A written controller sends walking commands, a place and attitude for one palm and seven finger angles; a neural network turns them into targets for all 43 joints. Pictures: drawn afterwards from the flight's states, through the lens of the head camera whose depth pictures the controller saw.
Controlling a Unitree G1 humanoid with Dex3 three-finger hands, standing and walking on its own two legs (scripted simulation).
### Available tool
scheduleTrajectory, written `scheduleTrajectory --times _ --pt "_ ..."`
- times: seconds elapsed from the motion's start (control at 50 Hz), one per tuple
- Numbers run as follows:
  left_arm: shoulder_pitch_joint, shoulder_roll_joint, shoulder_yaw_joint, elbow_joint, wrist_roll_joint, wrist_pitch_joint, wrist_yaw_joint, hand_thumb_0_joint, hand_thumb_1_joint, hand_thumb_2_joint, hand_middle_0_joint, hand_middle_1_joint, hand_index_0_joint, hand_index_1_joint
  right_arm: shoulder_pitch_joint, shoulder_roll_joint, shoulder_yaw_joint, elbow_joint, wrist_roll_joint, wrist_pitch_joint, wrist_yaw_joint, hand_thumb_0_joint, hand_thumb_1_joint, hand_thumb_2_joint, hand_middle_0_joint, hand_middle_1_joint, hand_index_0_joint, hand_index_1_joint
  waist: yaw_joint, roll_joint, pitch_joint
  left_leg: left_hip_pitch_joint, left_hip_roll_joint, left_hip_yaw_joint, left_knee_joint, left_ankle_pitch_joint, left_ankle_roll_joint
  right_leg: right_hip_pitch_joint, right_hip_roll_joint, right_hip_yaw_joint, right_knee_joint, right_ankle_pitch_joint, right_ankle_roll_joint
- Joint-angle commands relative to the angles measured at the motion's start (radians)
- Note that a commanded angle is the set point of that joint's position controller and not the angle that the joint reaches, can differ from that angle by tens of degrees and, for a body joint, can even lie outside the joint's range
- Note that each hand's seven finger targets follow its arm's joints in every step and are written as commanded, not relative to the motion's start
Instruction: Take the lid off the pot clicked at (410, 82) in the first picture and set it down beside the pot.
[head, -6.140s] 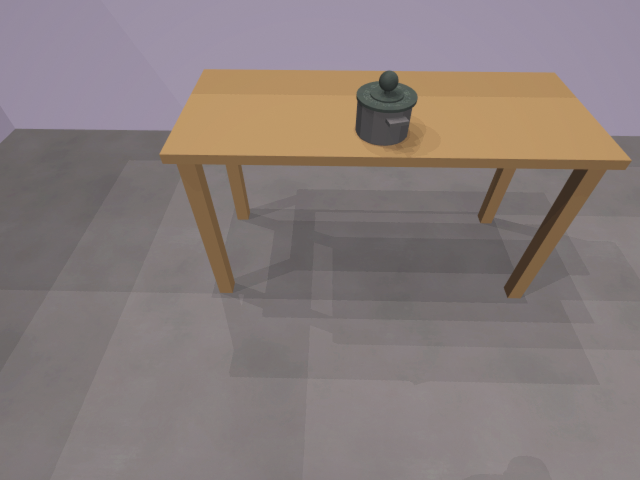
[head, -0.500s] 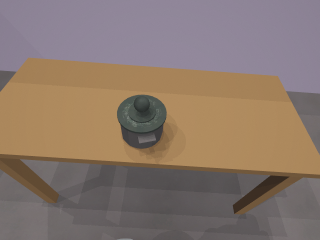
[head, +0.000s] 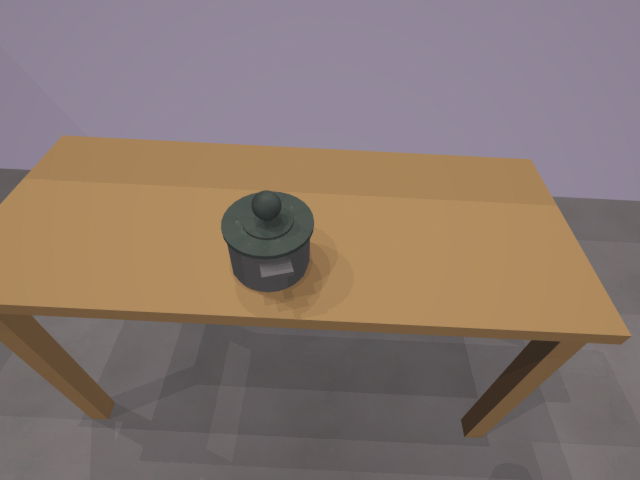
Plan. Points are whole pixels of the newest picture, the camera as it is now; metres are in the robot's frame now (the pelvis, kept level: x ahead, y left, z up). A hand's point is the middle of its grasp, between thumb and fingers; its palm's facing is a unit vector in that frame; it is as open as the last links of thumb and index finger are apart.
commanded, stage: come to a stop and stand still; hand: left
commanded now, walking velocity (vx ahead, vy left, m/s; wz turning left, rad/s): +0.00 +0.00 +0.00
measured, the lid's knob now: (266, 205) +0.52 +0.12 +0.05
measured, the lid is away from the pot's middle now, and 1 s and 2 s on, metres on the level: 0.00 0.00 0.00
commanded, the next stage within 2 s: look again from close up in 0.08 s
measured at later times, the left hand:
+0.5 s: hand out of the picture +0.01 +0.17 -0.17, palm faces +0.01 -0.99 -0.14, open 7.3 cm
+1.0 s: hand out of the picture +0.06 +0.18 -0.17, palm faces +0.01 -0.99 -0.16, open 7.3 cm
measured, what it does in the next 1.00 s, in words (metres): shifts its weight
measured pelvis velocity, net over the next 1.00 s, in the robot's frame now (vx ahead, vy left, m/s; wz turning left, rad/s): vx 0.06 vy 0.02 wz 0.00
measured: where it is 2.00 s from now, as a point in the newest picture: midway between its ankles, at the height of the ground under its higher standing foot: outside the picture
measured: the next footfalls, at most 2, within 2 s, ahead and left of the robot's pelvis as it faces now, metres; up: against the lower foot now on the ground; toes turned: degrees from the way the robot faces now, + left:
none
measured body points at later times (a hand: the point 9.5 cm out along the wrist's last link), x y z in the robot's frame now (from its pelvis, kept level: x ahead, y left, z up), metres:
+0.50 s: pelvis +0.04 +0.01 +0.01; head +0.06 +0.03 +0.46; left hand +0.01 +0.22 -0.16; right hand +0.05 -0.22 -0.14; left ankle +0.07 +0.10 -0.73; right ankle -0.01 -0.11 -0.73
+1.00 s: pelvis +0.06 +0.02 +0.01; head +0.08 +0.04 +0.46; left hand +0.06 +0.23 -0.15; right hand +0.08 -0.21 -0.14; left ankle +0.07 +0.10 -0.73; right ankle -0.01 -0.11 -0.73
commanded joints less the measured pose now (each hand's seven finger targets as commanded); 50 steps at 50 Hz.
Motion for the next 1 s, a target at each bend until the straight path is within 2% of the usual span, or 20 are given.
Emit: scheduleTrajectory --times 0.0,0.04,0.08,0.12,0.18,0.26,0.38,0.42,0.44,0.48,0.56,0.62,0.64,0.72,0.74,0.82,0.94,0.98 --pt "-0.018 0.129 0.027 -0.054 -0.003 -0.023 0.010 0.000 0.900 0.900 -0.200 -0.300 -0.200 -0.300 0.047 -0.078 -0.015 -0.039 0.000 -0.046 -0.009 0.000 -0.900 -0.900 0.200 0.300 0.200 0.300 -0.023 -0.045 0.068 0.118 0.050 -0.072 -0.089 -0.047 0.003 -0.191 -0.113 0.167 -0.256 -0.179 -0.070" --pt "0.014 0.113 0.024 -0.034 -0.004 -0.021 0.009 0.000 0.900 0.900 -0.200 -0.300 -0.200 -0.300 0.030 -0.089 -0.011 -0.037 0.001 -0.056 -0.013 0.000 -0.900 -0.900 0.200 0.300 0.200 0.300 0.000 0.022 0.082 0.072 0.087 -0.124 -0.176 -0.100 0.017 -0.136 -0.077 0.125 -0.224 -0.137 -0.054" --pt "0.049 0.100 0.021 -0.014 -0.002 -0.017 0.011 0.000 0.900 0.900 -0.200 -0.300 -0.200 -0.300 0.017 -0.094 -0.011 -0.028 0.001 -0.057 -0.016 0.000 -0.900 -0.900 0.200 0.300 0.200 0.300 0.014 0.054 0.106 0.012 0.097 -0.154 -0.216 -0.169 0.023 -0.098 -0.067 0.117 -0.219 -0.139 -0.047" --pt "0.073 0.092 0.017 0.010 -0.002 -0.020 0.012 0.000 0.900 0.900 -0.200 -0.300 -0.200 -0.300 0.015 -0.088 -0.005 -0.017 0.004 -0.062 -0.018 0.000 -0.900 -0.900 0.200 0.300 0.200 0.300 0.021 0.065 0.102 0.016 0.100 -0.164 -0.240 -0.155 0.028 -0.072 -0.064 0.104 -0.213 -0.090 -0.043" --pt "0.091 0.079 0.013 0.035 -0.001 -0.023 0.012 0.000 0.900 0.900 -0.200 -0.300 -0.200 -0.300 0.020 -0.092 -0.006 -0.001 0.006 -0.070 -0.020 0.000 -0.900 -0.900 0.200 0.300 0.200 0.300 0.027 0.059 0.075 0.041 0.116 -0.183 -0.266 -0.131 0.038 -0.033 -0.060 0.077 -0.200 -0.016 -0.035" --pt "0.098 0.071 0.010 0.056 0.000 -0.028 0.012 0.000 0.900 0.900 -0.200 -0.300 -0.200 -0.300 0.017 -0.088 -0.005 0.015 0.009 -0.075 -0.023 0.000 -0.900 -0.900 0.200 0.300 0.200 0.300 0.026 0.036 0.064 0.079 0.111 -0.163 -0.251 -0.052 0.037 -0.020 -0.075 0.080 -0.215 0.034 -0.034" --pt "0.098 0.068 0.007 0.079 -0.002 -0.034 0.015 0.000 0.900 0.900 -0.200 -0.300 -0.200 -0.300 0.012 -0.085 0.000 0.042 0.013 -0.083 -0.027 0.000 -0.900 -0.900 0.200 0.300 0.200 0.300 0.019 0.006 0.023 0.158 0.109 -0.132 -0.209 0.145 0.037 0.013 -0.093 0.081 -0.215 0.159 -0.030" --pt "0.096 0.065 0.006 0.086 -0.002 -0.034 0.017 0.000 0.900 0.900 -0.200 -0.300 -0.200 -0.300 0.007 -0.083 0.001 0.050 0.014 -0.084 -0.029 0.000 -0.900 -0.900 0.200 0.300 0.200 0.300 0.019 0.024 0.036 0.167 0.109 -0.128 -0.211 0.177 0.038 0.014 -0.095 0.080 -0.219 0.172 -0.027" --pt "0.099 0.071 0.007 0.089 -0.003 -0.035 0.016 0.000 0.900 0.900 -0.200 -0.300 -0.200 -0.300 0.005 -0.081 0.003 0.053 0.015 -0.085 -0.029 0.000 -0.900 -0.900 0.200 0.300 0.200 0.300 0.024 0.005 0.031 0.173 0.111 -0.130 -0.206 0.205 0.040 0.026 -0.095 0.074 -0.221 0.197 -0.026" --pt "0.097 0.067 0.005 0.096 -0.003 -0.034 0.017 0.000 0.900 0.900 -0.200 -0.300 -0.200 -0.300 -0.002 -0.087 0.002 0.058 0.015 -0.085 -0.031 0.000 -0.900 -0.900 0.200 0.300 0.200 0.300 0.020 0.021 0.028 0.188 0.110 -0.123 -0.200 0.235 0.038 0.029 -0.100 0.076 -0.220 0.213 -0.024" --pt "0.091 0.071 0.005 0.100 -0.003 -0.034 0.018 0.000 0.900 0.900 -0.200 -0.300 -0.200 -0.300 -0.012 -0.094 0.003 0.065 0.015 -0.085 -0.032 0.000 -0.900 -0.900 0.200 0.300 0.200 0.300 0.020 0.009 0.031 0.203 0.110 -0.123 -0.198 0.287 0.039 0.043 -0.103 0.073 -0.225 0.246 -0.022" --pt "0.085 0.070 0.005 0.101 -0.003 -0.034 0.020 0.000 0.900 0.900 -0.200 -0.300 -0.200 -0.300 -0.016 -0.091 0.004 0.072 0.015 -0.084 -0.032 0.000 -0.900 -0.900 0.200 0.300 0.200 0.300 0.020 0.010 0.029 0.216 0.109 -0.122 -0.207 0.296 0.038 0.052 -0.107 0.070 -0.232 0.244 -0.018" --pt "0.084 0.075 0.005 0.099 -0.005 -0.034 0.018 0.000 0.900 0.900 -0.200 -0.300 -0.200 -0.300 -0.021 -0.091 0.004 0.073 0.016 -0.084 -0.032 0.000 -0.900 -0.900 0.200 0.300 0.200 0.300 0.024 -0.009 0.039 0.207 0.110 -0.124 -0.207 0.293 0.039 0.057 -0.106 0.065 -0.238 0.250 -0.017" --pt "0.078 0.073 0.005 0.100 -0.004 -0.033 0.021 0.000 0.900 0.900 -0.200 -0.300 -0.200 -0.300 -0.025 -0.095 0.006 0.079 0.015 -0.083 -0.032 0.000 -0.900 -0.900 0.200 0.300 0.200 0.300 0.021 0.021 0.036 0.225 0.109 -0.123 -0.220 0.302 0.038 0.061 -0.111 0.065 -0.243 0.240 -0.016" --pt "0.079 0.078 0.006 0.098 -0.004 -0.034 0.019 0.000 0.900 0.900 -0.200 -0.300 -0.200 -0.300 -0.027 -0.094 0.005 0.078 0.016 -0.084 -0.031 0.000 -0.900 -0.900 0.200 0.300 0.200 0.300 0.024 -0.002 0.037 0.223 0.110 -0.125 -0.217 0.308 0.040 0.068 -0.111 0.060 -0.248 0.251 -0.015" --pt "0.073 0.075 0.005 0.097 -0.004 -0.032 0.020 0.000 0.900 0.900 -0.200 -0.300 -0.200 -0.300 -0.028 -0.099 0.006 0.083 0.014 -0.082 -0.031 0.000 -0.900 -0.900 0.200 0.300 0.200 0.300 0.020 0.016 0.046 0.229 0.108 -0.124 -0.232 0.284 0.038 0.062 -0.113 0.063 -0.254 0.228 -0.013" --pt "0.071 0.083 0.005 0.095 -0.005 -0.034 0.019 0.000 0.900 0.900 -0.200 -0.300 -0.200 -0.300 -0.025 -0.099 0.007 0.089 0.016 -0.084 -0.031 0.000 -0.900 -0.900 0.200 0.300 0.200 0.300 0.024 0.000 0.039 0.231 0.108 -0.126 -0.232 0.317 0.040 0.086 -0.117 0.058 -0.261 0.254 -0.012" --pt "0.076 0.077 0.004 0.098 -0.005 -0.033 0.021 0.000 0.900 0.900 -0.200 -0.300 -0.200 -0.300 -0.025 -0.101 0.007 0.093 0.015 -0.082 -0.031 0.000 -0.900 -0.900 0.200 0.300 0.200 0.300 0.022 -0.005 0.044 0.237 0.108 -0.124 -0.237 0.294 0.038 0.079 -0.119 0.060 -0.264 0.238 -0.012"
